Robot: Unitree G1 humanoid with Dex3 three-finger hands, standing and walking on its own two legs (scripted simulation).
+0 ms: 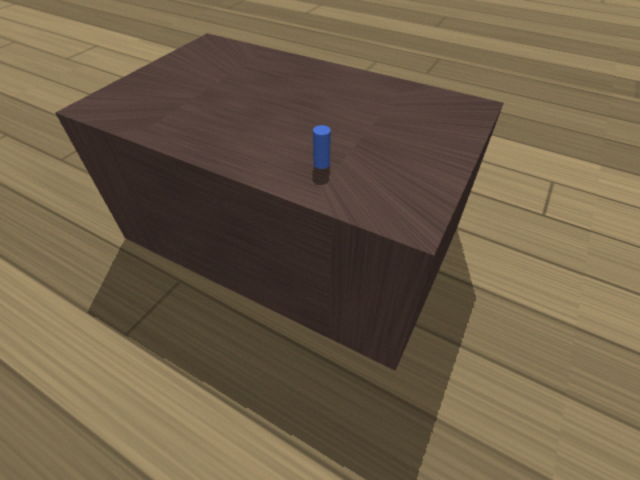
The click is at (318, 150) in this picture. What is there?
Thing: slim round
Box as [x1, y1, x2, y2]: [313, 125, 330, 168]
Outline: 319,125 313,128 313,162 316,167 325,168 329,165 330,129 327,126
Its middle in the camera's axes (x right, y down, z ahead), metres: +0.00 -0.25 +1.03
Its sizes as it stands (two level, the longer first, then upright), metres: 0.045 0.045 0.107
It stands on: a support 0.60 m high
